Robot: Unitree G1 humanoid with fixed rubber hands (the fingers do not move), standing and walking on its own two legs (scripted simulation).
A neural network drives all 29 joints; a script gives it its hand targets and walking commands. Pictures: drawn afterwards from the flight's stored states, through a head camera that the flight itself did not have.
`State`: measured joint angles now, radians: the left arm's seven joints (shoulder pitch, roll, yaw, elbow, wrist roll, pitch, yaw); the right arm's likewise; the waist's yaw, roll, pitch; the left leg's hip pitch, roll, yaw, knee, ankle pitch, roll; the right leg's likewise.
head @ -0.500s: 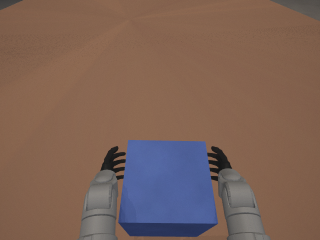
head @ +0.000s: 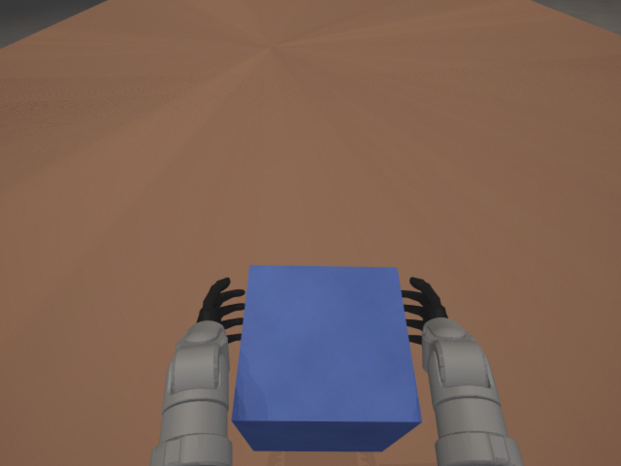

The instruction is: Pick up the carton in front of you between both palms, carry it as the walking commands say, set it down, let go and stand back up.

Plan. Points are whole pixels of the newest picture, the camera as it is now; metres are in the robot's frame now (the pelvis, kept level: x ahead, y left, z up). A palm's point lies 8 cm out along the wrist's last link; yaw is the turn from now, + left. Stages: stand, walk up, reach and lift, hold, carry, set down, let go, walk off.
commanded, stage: set down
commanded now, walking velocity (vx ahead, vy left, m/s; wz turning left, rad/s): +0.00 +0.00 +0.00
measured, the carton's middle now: (320, 365) +0.30 +0.00 -0.05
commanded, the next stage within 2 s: none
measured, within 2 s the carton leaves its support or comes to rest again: neither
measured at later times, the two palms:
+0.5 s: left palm (254, 366) +0.36 +0.12 -0.13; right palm (422, 379) +0.32 -0.17 -0.13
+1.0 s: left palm (271, 372) +0.41 +0.11 -0.26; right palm (413, 395) +0.35 -0.18 -0.27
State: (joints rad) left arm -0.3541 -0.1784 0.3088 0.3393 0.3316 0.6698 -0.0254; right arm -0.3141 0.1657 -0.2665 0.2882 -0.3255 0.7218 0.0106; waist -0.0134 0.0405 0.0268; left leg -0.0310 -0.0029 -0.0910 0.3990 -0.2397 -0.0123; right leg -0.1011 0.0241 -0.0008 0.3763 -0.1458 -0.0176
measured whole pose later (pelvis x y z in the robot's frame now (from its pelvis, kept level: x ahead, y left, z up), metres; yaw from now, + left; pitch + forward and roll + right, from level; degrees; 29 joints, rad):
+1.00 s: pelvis -0.06 +0.02 -0.19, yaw +1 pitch +42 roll +1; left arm -0.92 -0.07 0.43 0.72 0.28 0.23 0.06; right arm -0.77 0.14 -0.53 0.51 -0.29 0.29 -0.09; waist -0.08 0.06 -0.21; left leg -1.69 -0.12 -0.08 1.45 -0.50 -0.03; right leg -1.76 0.06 0.09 1.40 -0.38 0.05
